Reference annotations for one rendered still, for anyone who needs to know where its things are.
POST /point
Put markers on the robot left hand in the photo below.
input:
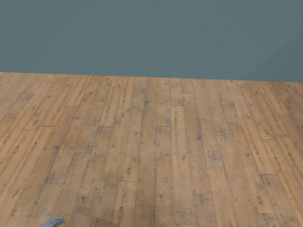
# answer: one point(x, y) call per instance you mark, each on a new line
point(52, 222)

